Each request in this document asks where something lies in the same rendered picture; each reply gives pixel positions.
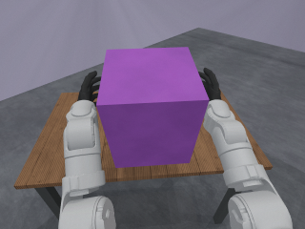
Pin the robot left forearm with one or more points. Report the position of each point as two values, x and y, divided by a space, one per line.
82 149

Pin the robot left upper arm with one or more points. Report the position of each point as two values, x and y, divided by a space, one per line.
88 213

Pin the robot right upper arm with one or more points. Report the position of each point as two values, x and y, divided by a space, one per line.
258 210

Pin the left robot hand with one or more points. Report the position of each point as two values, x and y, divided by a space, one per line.
87 88

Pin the table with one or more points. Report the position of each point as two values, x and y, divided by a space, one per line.
45 166

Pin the robot right forearm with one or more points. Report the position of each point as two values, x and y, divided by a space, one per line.
241 169

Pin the carton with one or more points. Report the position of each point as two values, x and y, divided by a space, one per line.
151 103

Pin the right robot hand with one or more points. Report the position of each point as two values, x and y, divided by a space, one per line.
210 84

